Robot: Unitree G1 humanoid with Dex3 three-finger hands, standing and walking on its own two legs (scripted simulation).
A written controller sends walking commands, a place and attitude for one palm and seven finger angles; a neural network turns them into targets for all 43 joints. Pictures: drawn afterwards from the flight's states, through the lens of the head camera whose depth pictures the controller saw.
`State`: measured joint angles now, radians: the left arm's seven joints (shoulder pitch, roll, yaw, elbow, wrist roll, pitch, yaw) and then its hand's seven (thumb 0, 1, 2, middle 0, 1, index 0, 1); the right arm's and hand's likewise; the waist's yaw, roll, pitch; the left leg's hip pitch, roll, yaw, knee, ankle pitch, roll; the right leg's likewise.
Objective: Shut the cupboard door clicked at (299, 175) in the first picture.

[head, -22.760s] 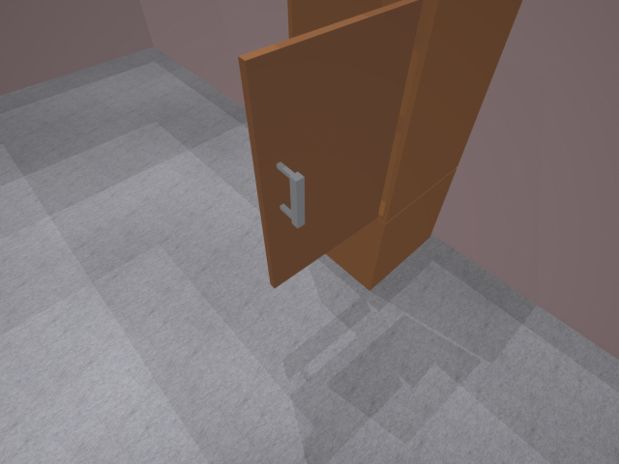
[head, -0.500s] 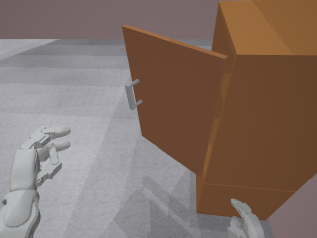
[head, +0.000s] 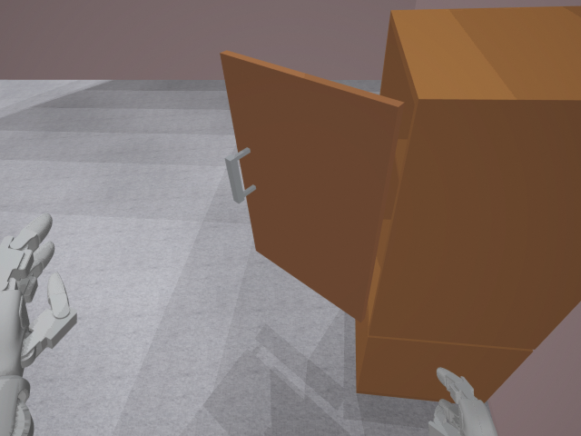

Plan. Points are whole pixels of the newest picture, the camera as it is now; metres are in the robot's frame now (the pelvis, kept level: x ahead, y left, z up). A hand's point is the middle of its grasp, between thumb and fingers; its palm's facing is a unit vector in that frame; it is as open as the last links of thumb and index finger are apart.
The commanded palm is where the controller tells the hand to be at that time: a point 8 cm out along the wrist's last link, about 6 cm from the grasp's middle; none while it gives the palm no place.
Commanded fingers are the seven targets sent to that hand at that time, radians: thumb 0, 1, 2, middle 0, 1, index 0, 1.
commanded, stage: draw the hand back to the body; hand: left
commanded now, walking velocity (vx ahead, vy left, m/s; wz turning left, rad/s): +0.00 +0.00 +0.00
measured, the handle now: (241, 175) +0.67 +0.20 -0.02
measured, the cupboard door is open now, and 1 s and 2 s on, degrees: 55 55 55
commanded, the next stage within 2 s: step back with the hand held close in 0.02 s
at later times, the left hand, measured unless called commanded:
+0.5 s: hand (48, 312) +0.19 +0.29 +0.15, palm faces +0.38 -0.77 -0.51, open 7.5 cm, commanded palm +0.13 +0.32 +0.17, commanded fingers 0.00 0.90 0.90 -0.20 -0.30 -0.20 -0.30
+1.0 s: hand (4, 363) +0.14 +0.30 +0.15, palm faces +0.46 -0.76 -0.46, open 7.5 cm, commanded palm +0.07 +0.33 +0.17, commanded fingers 0.00 0.90 0.90 -0.20 -0.30 -0.20 -0.30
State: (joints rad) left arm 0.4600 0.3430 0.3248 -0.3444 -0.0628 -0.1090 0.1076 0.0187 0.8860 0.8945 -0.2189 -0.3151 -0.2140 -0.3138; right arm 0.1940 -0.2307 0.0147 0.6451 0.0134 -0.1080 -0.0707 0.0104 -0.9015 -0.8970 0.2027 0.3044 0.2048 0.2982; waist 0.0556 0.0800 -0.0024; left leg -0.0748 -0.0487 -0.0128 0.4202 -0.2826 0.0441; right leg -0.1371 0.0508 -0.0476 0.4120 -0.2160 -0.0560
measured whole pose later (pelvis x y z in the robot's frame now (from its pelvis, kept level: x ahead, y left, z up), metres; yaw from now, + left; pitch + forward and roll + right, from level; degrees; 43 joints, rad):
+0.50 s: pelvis -0.01 +0.03 -0.01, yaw -1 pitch +2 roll +0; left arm 0.55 0.43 0.41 -0.42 -0.06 -0.18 0.13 0.02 0.88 0.89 -0.21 -0.31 -0.21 -0.31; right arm 0.20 -0.26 -0.03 0.58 0.02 0.02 -0.08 0.01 -0.90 -0.90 0.20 0.30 0.20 0.30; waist -0.01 0.04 -0.02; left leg -0.25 -0.08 0.02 0.52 -0.30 0.08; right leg -0.33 0.02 -0.02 0.53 -0.23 -0.02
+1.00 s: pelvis -0.07 +0.03 -0.03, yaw -1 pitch +0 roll -1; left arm 0.49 0.39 0.45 -0.46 0.01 -0.23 0.15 0.02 0.88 0.89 -0.21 -0.31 -0.21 -0.31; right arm 0.24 -0.24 0.00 0.56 0.01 -0.02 -0.07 0.01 -0.90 -0.90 0.21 0.30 0.21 0.30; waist -0.01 0.00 -0.02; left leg -0.41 -0.07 0.03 0.71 -0.31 0.09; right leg -0.44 0.03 -0.01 0.65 -0.21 -0.01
